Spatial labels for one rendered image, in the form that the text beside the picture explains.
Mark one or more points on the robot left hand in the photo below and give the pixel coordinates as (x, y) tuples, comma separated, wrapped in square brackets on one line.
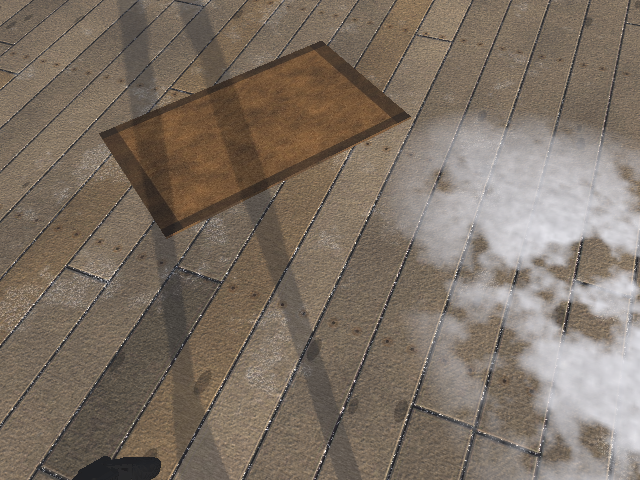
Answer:
[(126, 468)]

